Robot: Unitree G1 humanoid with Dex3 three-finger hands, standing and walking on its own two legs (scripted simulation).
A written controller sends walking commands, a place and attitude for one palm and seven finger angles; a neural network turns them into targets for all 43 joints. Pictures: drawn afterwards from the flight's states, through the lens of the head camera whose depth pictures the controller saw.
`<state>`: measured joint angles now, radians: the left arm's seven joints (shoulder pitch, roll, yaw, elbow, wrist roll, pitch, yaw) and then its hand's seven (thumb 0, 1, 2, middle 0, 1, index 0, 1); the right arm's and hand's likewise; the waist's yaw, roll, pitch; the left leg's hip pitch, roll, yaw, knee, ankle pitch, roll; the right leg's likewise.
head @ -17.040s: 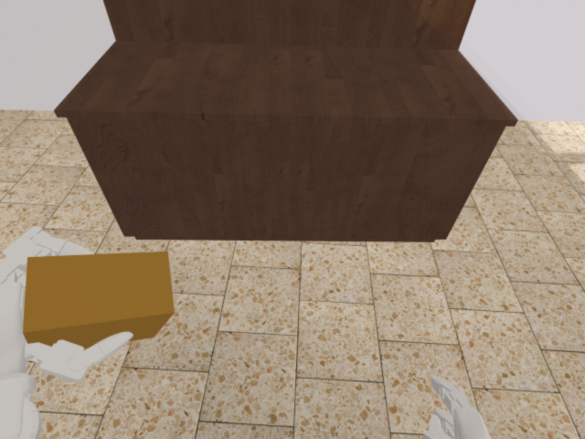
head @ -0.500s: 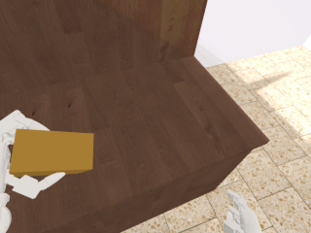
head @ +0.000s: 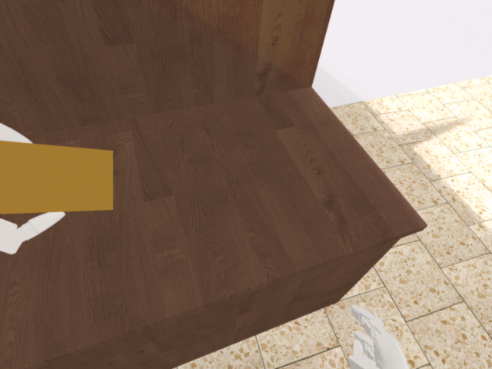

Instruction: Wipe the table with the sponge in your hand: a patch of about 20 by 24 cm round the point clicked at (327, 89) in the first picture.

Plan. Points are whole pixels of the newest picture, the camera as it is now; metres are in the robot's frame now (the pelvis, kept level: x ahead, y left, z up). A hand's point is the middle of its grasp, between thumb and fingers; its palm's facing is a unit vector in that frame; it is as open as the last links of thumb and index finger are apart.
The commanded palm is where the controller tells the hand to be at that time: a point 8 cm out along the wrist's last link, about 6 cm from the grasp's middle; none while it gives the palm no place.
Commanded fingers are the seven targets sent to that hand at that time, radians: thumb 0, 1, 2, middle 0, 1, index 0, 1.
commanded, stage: come to a stop and stand still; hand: left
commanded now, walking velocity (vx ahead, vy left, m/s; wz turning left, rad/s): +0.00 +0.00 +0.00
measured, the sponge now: (60, 183) +0.27 +0.25 +0.19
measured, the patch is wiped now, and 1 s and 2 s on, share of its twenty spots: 0.00 0.00 0.00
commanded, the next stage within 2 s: look again from close up in 0.98 s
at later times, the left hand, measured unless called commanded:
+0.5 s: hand (17, 238) +0.21 +0.27 +0.18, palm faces +0.41 -0.83 -0.38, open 10.4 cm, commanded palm +0.15 +0.30 +0.18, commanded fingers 0.00 0.10 1.30 -1.20 -1.60 -1.20 -1.60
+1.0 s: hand (26, 273) +0.18 +0.26 +0.16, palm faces +0.39 -0.86 -0.34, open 10.4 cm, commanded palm +0.12 +0.29 +0.18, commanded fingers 0.00 0.10 1.30 -1.20 -1.60 -1.20 -1.60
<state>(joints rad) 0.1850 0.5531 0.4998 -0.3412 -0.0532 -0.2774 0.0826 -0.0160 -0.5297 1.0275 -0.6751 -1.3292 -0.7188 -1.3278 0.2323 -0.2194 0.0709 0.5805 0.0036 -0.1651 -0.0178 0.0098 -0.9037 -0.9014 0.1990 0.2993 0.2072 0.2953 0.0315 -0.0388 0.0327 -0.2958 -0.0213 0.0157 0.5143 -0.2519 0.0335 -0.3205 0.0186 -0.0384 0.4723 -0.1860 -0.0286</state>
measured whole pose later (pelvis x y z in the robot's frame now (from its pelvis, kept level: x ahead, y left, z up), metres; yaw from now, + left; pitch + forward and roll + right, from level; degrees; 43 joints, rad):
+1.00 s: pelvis -0.03 +0.00 +0.00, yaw +2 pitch +0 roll -1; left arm 0.44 0.39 0.34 -0.43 -0.10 -0.20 0.10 -0.02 -0.53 1.03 -0.68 -1.32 -0.72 -1.32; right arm 0.25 -0.23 0.02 0.60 0.04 -0.19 -0.03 0.01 -0.90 -0.90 0.20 0.30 0.21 0.30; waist 0.01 -0.02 0.02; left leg -0.28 -0.04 -0.01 0.46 -0.18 0.03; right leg -0.29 0.00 -0.07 0.41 -0.12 -0.02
